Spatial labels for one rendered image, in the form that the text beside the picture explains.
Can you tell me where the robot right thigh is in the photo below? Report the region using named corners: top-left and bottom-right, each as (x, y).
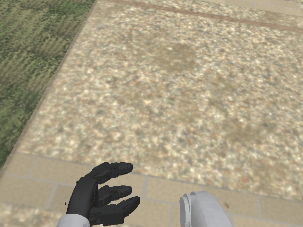
top-left (179, 191), bottom-right (234, 227)

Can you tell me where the left robot hand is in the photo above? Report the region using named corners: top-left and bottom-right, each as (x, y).
top-left (65, 162), bottom-right (140, 227)

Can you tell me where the left robot forearm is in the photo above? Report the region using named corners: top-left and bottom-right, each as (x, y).
top-left (56, 214), bottom-right (90, 227)

